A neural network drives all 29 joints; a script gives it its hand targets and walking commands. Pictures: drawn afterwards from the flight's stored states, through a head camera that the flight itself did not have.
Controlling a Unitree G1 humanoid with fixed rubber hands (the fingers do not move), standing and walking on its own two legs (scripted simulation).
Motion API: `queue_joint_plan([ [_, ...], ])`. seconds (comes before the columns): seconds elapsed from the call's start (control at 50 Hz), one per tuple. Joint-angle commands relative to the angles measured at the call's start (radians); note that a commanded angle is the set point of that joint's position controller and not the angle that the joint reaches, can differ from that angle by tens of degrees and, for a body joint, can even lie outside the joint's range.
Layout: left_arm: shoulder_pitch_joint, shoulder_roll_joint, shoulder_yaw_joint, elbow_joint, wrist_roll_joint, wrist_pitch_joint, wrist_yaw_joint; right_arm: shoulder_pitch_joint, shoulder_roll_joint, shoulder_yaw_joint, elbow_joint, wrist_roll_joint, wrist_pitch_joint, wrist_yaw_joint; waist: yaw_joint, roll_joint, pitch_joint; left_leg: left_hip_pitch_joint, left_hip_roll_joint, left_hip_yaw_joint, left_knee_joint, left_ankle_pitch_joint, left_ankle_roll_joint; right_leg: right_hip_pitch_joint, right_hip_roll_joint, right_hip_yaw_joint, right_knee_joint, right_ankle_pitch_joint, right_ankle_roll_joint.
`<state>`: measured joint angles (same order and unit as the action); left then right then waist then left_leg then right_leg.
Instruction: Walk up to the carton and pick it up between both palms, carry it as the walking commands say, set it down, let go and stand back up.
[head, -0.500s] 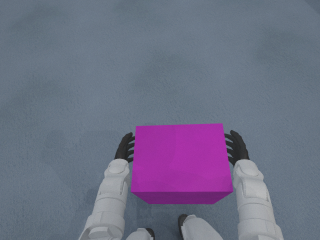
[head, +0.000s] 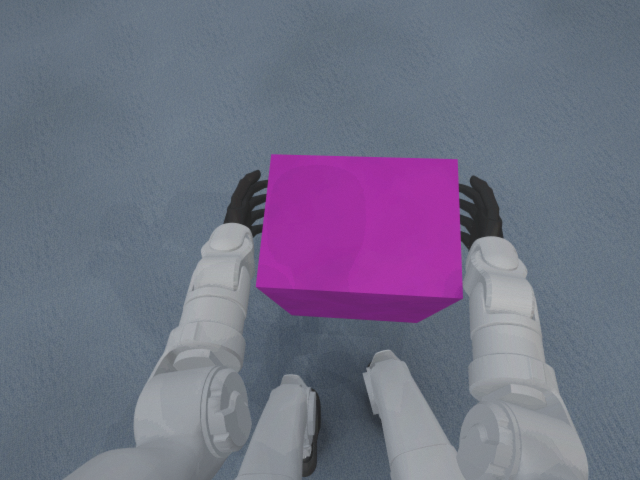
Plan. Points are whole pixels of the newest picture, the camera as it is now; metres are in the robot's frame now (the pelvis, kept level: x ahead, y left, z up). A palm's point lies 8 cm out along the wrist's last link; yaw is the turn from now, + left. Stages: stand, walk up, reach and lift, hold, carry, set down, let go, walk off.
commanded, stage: set down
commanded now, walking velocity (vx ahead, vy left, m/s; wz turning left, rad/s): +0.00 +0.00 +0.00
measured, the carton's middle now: (357, 253) +0.39 -0.07 -0.13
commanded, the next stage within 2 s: none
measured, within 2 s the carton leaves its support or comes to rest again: neither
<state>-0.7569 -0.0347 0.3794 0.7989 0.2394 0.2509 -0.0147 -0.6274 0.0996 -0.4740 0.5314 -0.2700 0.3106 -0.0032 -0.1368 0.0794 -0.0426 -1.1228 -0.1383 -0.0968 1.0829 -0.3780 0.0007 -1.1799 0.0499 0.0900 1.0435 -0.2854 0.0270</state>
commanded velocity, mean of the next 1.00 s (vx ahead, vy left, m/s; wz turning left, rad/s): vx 0.00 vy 0.00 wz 0.00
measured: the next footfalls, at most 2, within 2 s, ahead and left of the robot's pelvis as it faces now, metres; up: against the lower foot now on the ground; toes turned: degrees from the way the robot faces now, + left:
none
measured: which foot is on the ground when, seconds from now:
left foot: down 0.00-1.00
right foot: down 0.00-1.00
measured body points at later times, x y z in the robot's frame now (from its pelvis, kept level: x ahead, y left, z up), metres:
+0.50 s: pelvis +0.02 -0.01 -0.06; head +0.25 -0.03 +0.33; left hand +0.45 +0.07 -0.17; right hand +0.39 -0.24 -0.16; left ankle +0.07 +0.11 -0.64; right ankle +0.11 -0.12 -0.64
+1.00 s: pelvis -0.03 +0.01 -0.15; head +0.22 -0.02 +0.22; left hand +0.48 +0.06 -0.24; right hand +0.40 -0.25 -0.24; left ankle +0.07 +0.11 -0.64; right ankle +0.11 -0.12 -0.64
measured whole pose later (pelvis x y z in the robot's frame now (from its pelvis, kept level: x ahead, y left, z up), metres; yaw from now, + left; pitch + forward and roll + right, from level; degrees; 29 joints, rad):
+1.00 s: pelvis -0.03 +0.01 -0.15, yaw +1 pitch +38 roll +0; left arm -1.07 0.05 0.31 0.92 0.15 0.26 0.08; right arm -0.92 -0.03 -0.52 0.68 -0.20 0.29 -0.01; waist -0.15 0.10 -0.06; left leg -1.82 -0.20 -0.06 1.69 -0.52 -0.01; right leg -1.87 0.09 0.10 1.62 -0.41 0.08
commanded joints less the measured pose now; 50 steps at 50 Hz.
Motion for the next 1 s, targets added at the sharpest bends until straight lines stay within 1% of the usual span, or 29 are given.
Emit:
queue_joint_plan([
  [0.0,-0.471,-1.068,-0.456,-0.018,-0.109,-0.030,-0.167,-0.511,0.842,0.493,0.072,0.095,-0.036,0.252,-0.066,-0.023,-0.798,0.107,-0.008,-0.008,-0.158,-0.041,-0.002,0.401,0.047,-0.104,-0.017,0.090,-0.022],
  [0.02,-0.451,-1.068,-0.460,-0.029,-0.098,-0.038,-0.155,-0.485,0.835,0.482,0.087,0.090,-0.043,0.261,-0.067,0.018,-0.815,0.136,-0.006,-0.018,-0.150,0.013,-0.010,0.360,0.045,-0.107,0.001,0.134,-0.024],
  [0.04,-0.450,-1.043,-0.456,-0.037,-0.098,-0.046,-0.145,-0.498,0.835,0.475,0.101,0.090,-0.046,0.266,-0.052,-0.016,-0.804,0.109,-0.012,-0.014,-0.132,0.040,-0.009,0.339,0.050,-0.108,0.010,0.147,-0.023],
  [0.1,-0.396,-1.050,-0.486,-0.078,-0.101,-0.073,-0.112,-0.458,0.846,0.507,0.079,0.134,-0.073,0.285,-0.026,0.012,-0.880,0.145,-0.016,-0.013,-0.087,0.196,-0.019,0.315,0.052,-0.099,0.044,0.268,-0.020],
  [0.14,-0.374,-1.026,-0.495,-0.075,-0.101,-0.092,-0.101,-0.450,0.830,0.510,0.074,0.157,-0.091,0.278,-0.031,0.031,-0.914,0.087,-0.024,-0.010,-0.049,0.257,-0.019,0.318,0.045,-0.091,0.065,0.339,-0.012],
  [0.2,-0.395,-1.004,-0.544,-0.113,-0.130,-0.125,-0.091,-0.397,0.805,0.511,0.084,0.153,-0.111,0.256,-0.073,-0.011,-0.924,0.013,-0.029,-0.004,-0.013,0.295,-0.028,0.317,0.049,-0.084,0.087,0.410,-0.001],
  [0.22,-0.393,-0.997,-0.568,-0.116,-0.121,-0.126,-0.089,-0.356,0.788,0.499,0.089,0.137,-0.116,0.248,-0.097,0.017,-0.930,-0.017,-0.028,0.003,0.011,0.308,-0.035,0.303,0.049,-0.081,0.096,0.441,-0.005],
  [0.28,-0.363,-0.979,-0.615,-0.147,-0.150,-0.151,-0.076,-0.358,0.780,0.547,0.032,0.177,-0.139,0.232,-0.078,0.025,-1.015,-0.019,-0.032,-0.003,0.052,0.374,-0.037,0.314,0.051,-0.080,0.142,0.506,0.009],
  [0.3,-0.364,-0.964,-0.605,-0.170,-0.143,-0.155,-0.069,-0.376,0.785,0.563,0.019,0.180,-0.142,0.228,-0.043,0.015,-1.052,-0.039,-0.038,0.014,0.074,0.372,-0.041,0.337,0.051,-0.066,0.148,0.519,0.008],
  [0.32,-0.369,-0.948,-0.619,-0.170,-0.144,-0.159,-0.066,-0.367,0.772,0.558,0.014,0.176,-0.147,0.223,-0.062,0.029,-1.072,-0.073,-0.035,0.003,0.080,0.378,-0.044,0.336,0.049,-0.067,0.173,0.544,0.012],
  [0.42,-0.405,-0.909,-0.606,-0.155,-0.132,-0.159,-0.056,-0.386,0.729,0.539,0.037,0.177,-0.150,0.195,-0.054,0.033,-1.045,-0.181,-0.047,0.034,0.139,0.249,-0.043,0.275,0.061,-0.065,0.209,0.441,0.018],
  [0.44,-0.404,-0.920,-0.599,-0.141,-0.142,-0.158,-0.061,-0.409,0.714,0.551,0.015,0.175,-0.150,0.183,-0.079,0.004,-1.058,-0.228,-0.054,0.049,0.161,0.210,-0.036,0.318,0.061,-0.066,0.202,0.424,0.022],
  [0.46,-0.455,-0.881,-0.605,-0.172,-0.146,-0.160,-0.061,-0.436,0.715,0.559,0.007,0.192,-0.149,0.183,-0.051,0.023,-1.081,-0.242,-0.049,0.051,0.179,0.200,-0.036,0.289,0.059,-0.062,0.235,0.419,0.027],
  [0.54,-0.552,-0.880,-0.556,-0.107,-0.166,-0.141,-0.063,-0.558,0.690,0.542,0.031,0.184,-0.141,0.159,-0.069,-0.009,-0.990,-0.346,-0.067,0.066,0.216,0.006,-0.016,0.212,0.060,-0.077,0.258,0.209,0.027],
  [0.56,-0.630,-0.850,-0.550,-0.154,-0.168,-0.144,-0.053,-0.591,0.724,0.550,0.025,0.195,-0.133,0.160,-0.038,-0.004,-1.010,-0.358,-0.064,0.075,0.234,-0.031,-0.015,0.210,0.064,-0.064,0.274,0.170,0.021],
  [0.6,-0.656,-0.864,-0.522,-0.091,-0.167,-0.131,-0.060,-0.625,0.746,0.529,0.047,0.183,-0.120,0.147,-0.069,-0.031,-1.002,-0.416,-0.070,0.088,0.268,-0.083,-0.010,0.221,0.065,-0.058,0.274,0.119,0.023],
  [0.62,-0.687,-0.830,-0.494,-0.095,-0.152,-0.126,-0.057,-0.673,0.742,0.541,0.050,0.192,-0.111,0.144,-0.022,-0.042,-0.992,-0.441,-0.072,0.099,0.282,-0.116,-0.006,0.212,0.061,-0.054,0.280,0.063,0.033],
  [0.64,-0.699,-0.838,-0.462,-0.044,-0.138,-0.112,-0.062,-0.733,0.729,0.529,0.046,0.199,-0.102,0.142,-0.019,-0.030,-0.946,-0.465,-0.077,0.108,0.278,-0.170,0.002,0.195,0.063,-0.057,0.273,0.006,0.031],
  [0.66,-0.695,-0.862,-0.460,-0.020,-0.147,-0.107,-0.070,-0.720,0.738,0.518,0.057,0.181,-0.093,0.135,-0.062,-0.070,-0.976,-0.470,-0.076,0.107,0.297,-0.169,0.002,0.227,0.063,-0.062,0.276,0.001,0.033],
  [0.68,-0.746,-0.850,-0.446,-0.004,-0.145,-0.098,-0.072,-0.735,0.749,0.507,0.097,0.181,-0.079,0.133,-0.062,-0.075,-0.968,-0.492,-0.077,0.121,0.312,-0.219,-0.001,0.229,0.060,-0.059,0.274,-0.068,0.035],
  [0.7,-0.779,-0.858,-0.434,-0.036,-0.150,-0.097,-0.071,-0.823,0.749,0.530,0.036,0.192,-0.076,0.138,-0.032,-0.095,-1.011,-0.494,-0.082,0.116,0.329,-0.201,0.002,0.221,0.063,-0.064,0.308,-0.055,0.034],
  [0.72,-0.814,-0.866,-0.436,-0.006,-0.155,-0.085,-0.070,-0.839,0.735,0.513,0.041,0.188,-0.074,0.139,-0.051,-0.046,-1.046,-0.455,-0.074,0.112,0.329,-0.212,-0.004,0.171,0.061,-0.075,0.329,-0.060,0.033],
  [0.78,-0.845,-0.903,-0.435,0.032,-0.167,-0.055,-0.069,-0.872,0.728,0.497,0.085,0.184,-0.050,0.147,-0.092,-0.036,-1.058,-0.419,-0.079,0.101,0.339,-0.228,-0.006,0.124,0.064,-0.116,0.367,-0.090,0.034],
  [0.8,-0.862,-0.901,-0.428,0.026,-0.173,-0.051,-0.068,-0.899,0.722,0.503,0.074,0.180,-0.048,0.157,-0.073,-0.045,-1.067,-0.408,-0.077,0.098,0.349,-0.200,-0.006,0.086,0.068,-0.122,0.384,-0.068,0.031],
  [0.86,-0.883,-0.931,-0.426,0.056,-0.173,-0.034,-0.059,-0.884,0.712,0.446,0.138,0.161,-0.035,0.182,-0.103,-0.025,-1.045,-0.342,-0.070,0.071,0.350,-0.181,-0.016,-0.057,0.068,-0.160,0.431,-0.049,0.024],
  [0.88,-0.903,-0.945,-0.434,0.040,-0.183,-0.033,-0.053,-0.911,0.709,0.442,0.109,0.174,-0.041,0.191,-0.093,0.022,-1.108,-0.289,-0.071,0.071,0.363,-0.158,-0.020,-0.086,0.071,-0.158,0.442,-0.037,0.012],
  [0.9,-0.884,-0.968,-0.432,0.068,-0.183,-0.028,-0.050,-0.881,0.689,0.418,0.163,0.154,-0.039,0.199,-0.128,0.021,-1.035,-0.320,-0.072,0.072,0.369,-0.167,-0.026,-0.112,0.069,-0.166,0.444,-0.040,0.007],
  [0.94,-0.887,-0.951,-0.437,0.027,-0.184,-0.040,-0.036,-0.874,0.695,0.407,0.148,0.161,-0.044,0.219,-0.116,0.036,-1.063,-0.286,-0.071,0.063,0.382,-0.089,-0.031,-0.149,0.068,-0.178,0.478,0.042,0.004],
  [0.98,-0.890,-0.951,-0.425,0.078,-0.182,-0.039,-0.030,-0.884,0.653,0.369,0.174,0.150,-0.052,0.230,-0.144,0.062,-1.014,-0.289,-0.070,0.053,0.394,-0.086,-0.032,-0.230,0.067,-0.183,0.490,0.031,-0.002],
])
